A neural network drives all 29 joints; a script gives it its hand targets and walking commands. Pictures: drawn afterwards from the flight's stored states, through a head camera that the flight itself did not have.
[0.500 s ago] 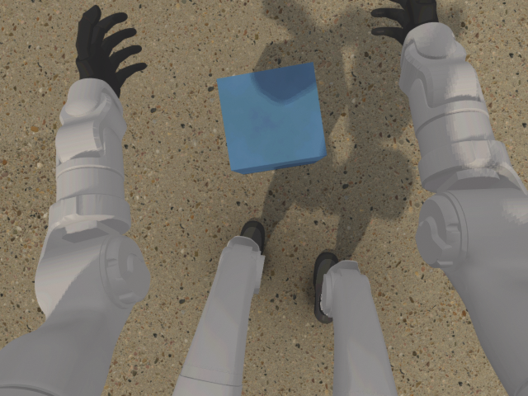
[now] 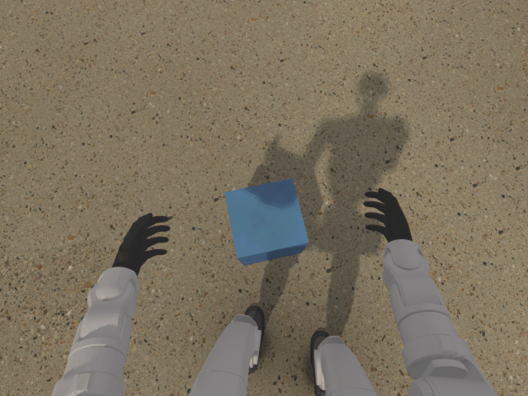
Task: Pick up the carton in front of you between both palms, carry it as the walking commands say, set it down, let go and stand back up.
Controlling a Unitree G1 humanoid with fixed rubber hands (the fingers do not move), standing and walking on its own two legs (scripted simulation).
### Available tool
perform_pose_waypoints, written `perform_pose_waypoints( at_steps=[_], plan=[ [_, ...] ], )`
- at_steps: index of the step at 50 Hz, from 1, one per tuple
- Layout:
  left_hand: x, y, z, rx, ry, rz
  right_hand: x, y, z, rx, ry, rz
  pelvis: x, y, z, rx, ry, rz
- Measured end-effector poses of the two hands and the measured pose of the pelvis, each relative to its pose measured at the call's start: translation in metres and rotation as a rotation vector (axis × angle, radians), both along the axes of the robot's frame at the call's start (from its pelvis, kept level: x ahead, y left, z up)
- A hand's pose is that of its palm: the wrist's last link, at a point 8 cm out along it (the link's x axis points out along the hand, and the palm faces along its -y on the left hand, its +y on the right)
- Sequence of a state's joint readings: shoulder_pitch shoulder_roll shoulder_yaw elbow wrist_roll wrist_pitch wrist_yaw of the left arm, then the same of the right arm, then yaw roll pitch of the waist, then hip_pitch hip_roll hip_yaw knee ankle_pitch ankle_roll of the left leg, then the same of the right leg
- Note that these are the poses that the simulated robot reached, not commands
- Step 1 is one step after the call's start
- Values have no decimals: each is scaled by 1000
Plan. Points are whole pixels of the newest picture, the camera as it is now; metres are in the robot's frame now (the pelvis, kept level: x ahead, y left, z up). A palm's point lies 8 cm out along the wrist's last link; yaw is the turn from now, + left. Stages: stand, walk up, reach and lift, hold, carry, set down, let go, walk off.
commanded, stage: let go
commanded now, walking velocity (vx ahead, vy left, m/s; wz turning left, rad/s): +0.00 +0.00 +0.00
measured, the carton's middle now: (266, 225) +0.45 +0.07 -0.61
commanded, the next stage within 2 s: stand in 0.90 s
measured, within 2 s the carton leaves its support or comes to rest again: neither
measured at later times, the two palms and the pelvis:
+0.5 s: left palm (153, 317) +0.20 +0.19 -0.03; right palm (512, 334) +0.22 -0.27 -0.03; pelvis +0.04 -0.05 +0.04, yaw +2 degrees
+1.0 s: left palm (122, 319) +0.19 +0.23 -0.04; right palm (506, 350) +0.20 -0.27 -0.04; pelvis +0.04 -0.02 +0.04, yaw +2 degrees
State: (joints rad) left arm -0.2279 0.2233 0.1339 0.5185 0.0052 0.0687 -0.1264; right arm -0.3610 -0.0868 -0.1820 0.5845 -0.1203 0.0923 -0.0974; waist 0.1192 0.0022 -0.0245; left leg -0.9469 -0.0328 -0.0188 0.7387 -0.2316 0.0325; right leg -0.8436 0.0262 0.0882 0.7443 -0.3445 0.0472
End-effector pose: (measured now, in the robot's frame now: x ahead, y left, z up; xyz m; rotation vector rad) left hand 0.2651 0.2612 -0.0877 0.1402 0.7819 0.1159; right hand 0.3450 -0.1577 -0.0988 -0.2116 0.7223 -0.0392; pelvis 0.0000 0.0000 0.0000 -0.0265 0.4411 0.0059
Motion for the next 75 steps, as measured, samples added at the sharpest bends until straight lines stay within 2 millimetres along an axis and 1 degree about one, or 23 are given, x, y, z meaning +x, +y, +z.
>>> perform_pose_waypoints(
  at_steps=[4,9,12,14,18,24,28,31,33,38,44,46,50,54,58,64,70,75],
  plan=[
    [-28,-11,16,-5,6,11,-24,-14,13,2,14,11,10,-3,11,7,-74,11],
    [-61,-28,37,-5,14,22,-54,-37,29,4,26,23,20,-11,24,20,-179,21],
    [-75,-38,47,-4,20,25,-70,-53,39,3,28,25,25,-18,31,29,-242,25],
    [-81,-45,52,-3,22,24,-80,-64,45,3,30,23,29,-23,34,35,-281,26],
    [-83,-56,58,-2,20,15,-98,-84,57,5,34,13,35,-34,38,46,-348,28],
    [-72,-71,60,0,10,-14,-124,-112,70,2,51,-14,42,-47,41,54,-420,27],
    [-65,-77,61,3,7,-31,-135,-123,74,3,63,-27,44,-51,42,53,-454,20],
    [-62,-78,61,6,10,-38,-138,-125,75,6,68,-31,46,-52,41,52,-472,14],
    [-61,-76,61,15,17,-37,-138,-124,75,8,65,-34,46,-51,41,51,-479,14],
    [-60,-63,63,56,27,-11,-137,-115,71,10,56,-44,47,-46,39,52,-481,24],
    [-68,-49,63,60,38,16,-134,-100,71,12,45,-36,44,-35,38,49,-483,30],
    [-70,-45,61,56,36,23,-135,-98,70,-6,51,-30,42,-31,37,46,-481,31],
    [-78,-27,48,64,22,42,-147,-112,63,-91,95,-63,40,-25,35,34,-473,30],
    [-90,-12,36,80,50,46,-160,-128,65,-145,113,-112,40,-19,34,28,-470,24],
    [-101,-2,28,95,89,42,-169,-135,67,-176,127,-142,40,-15,35,24,-470,17],
    [-111,6,23,111,125,38,-179,-132,63,-179,157,-158,39,-9,35,21,-473,12],
    [-118,12,22,124,146,38,-186,-125,56,-162,183,-161,37,-5,36,20,-477,10],
    [-125,15,22,134,163,42,-192,-123,52,-154,199,-163,35,-3,36,21,-481,10]
  ],
)
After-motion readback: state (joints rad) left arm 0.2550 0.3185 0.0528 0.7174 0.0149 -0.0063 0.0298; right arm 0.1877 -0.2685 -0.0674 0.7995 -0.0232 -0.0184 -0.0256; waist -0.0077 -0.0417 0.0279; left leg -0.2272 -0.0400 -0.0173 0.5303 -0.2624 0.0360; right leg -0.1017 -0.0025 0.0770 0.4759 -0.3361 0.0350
